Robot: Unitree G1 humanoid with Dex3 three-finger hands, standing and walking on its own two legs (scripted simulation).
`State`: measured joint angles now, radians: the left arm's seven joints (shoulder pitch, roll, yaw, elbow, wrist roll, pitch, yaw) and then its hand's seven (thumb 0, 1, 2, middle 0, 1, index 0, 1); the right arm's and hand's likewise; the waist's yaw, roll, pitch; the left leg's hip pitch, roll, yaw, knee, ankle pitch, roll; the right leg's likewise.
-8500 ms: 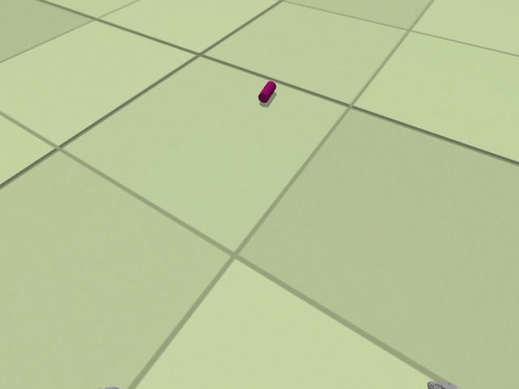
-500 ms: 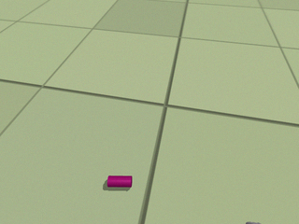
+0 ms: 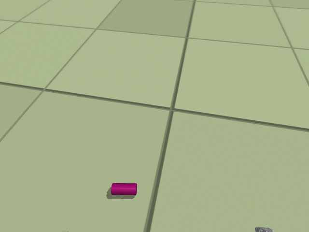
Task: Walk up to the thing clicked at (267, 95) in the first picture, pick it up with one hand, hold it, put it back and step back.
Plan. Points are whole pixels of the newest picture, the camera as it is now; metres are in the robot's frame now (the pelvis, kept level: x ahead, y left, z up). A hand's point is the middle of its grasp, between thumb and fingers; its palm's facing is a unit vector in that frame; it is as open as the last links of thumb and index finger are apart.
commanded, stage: stand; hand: left
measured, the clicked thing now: (124, 189) +0.45 +0.22 -0.75
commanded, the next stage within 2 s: none
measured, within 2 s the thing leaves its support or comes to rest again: neither
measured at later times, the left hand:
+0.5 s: hand out of the picture +0.06 +0.25 -0.16, palm faces -0.02 -0.94 -0.34, open 7.4 cm
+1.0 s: hand out of the picture +0.06 +0.25 -0.16, palm faces -0.02 -0.94 -0.34, open 7.4 cm
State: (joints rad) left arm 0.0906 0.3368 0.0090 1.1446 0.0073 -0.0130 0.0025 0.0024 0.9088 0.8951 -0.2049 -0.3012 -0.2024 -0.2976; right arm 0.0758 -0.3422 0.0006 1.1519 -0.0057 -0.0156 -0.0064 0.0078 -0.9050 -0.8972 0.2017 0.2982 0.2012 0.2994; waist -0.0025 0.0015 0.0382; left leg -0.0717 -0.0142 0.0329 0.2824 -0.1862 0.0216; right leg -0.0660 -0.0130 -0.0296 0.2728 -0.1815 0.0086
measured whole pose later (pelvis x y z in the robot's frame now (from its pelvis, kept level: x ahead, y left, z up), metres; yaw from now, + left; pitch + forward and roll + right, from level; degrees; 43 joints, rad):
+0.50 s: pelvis -0.01 +0.00 +0.00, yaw +0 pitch -2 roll +0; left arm 0.11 0.34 0.00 1.14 0.01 -0.01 0.00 0.00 0.91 0.90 -0.21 -0.30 -0.20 -0.30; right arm 0.10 -0.34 0.00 1.16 -0.01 -0.01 0.00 0.01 -0.90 -0.90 0.20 0.30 0.20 0.30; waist -0.01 0.00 0.04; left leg -0.07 -0.01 0.03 0.28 -0.17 0.02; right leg -0.07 -0.01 -0.03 0.27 -0.17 0.01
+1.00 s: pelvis -0.01 +0.00 +0.00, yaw +0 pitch -2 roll +0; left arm 0.12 0.35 0.00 1.14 0.01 -0.01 0.00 0.00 0.91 0.90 -0.21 -0.30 -0.20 -0.30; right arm 0.11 -0.34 0.01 1.15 -0.01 -0.02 0.00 0.01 -0.90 -0.90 0.20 0.30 0.20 0.30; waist 0.00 0.00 0.04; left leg -0.08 -0.02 0.03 0.28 -0.17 0.03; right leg -0.07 -0.02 -0.03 0.28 -0.17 0.01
